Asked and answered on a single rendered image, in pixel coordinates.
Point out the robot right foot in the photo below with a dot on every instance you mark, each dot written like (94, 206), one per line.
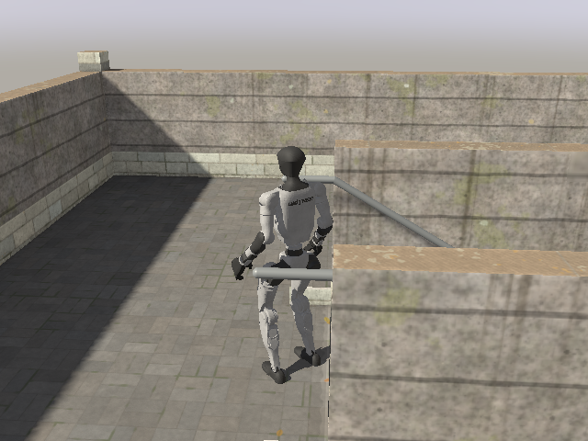
(314, 359)

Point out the robot left shin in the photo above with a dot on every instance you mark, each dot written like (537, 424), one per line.
(270, 338)

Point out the right robot upper arm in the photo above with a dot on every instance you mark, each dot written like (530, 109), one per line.
(322, 205)

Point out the left robot upper arm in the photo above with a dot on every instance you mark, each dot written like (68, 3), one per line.
(267, 202)

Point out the left robot forearm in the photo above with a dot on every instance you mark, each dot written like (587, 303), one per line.
(253, 250)

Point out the right robot hand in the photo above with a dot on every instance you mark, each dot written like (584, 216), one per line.
(311, 245)

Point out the right robot forearm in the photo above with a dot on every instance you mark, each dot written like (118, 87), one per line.
(320, 234)

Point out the left robot hand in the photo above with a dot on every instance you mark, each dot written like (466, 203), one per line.
(238, 268)

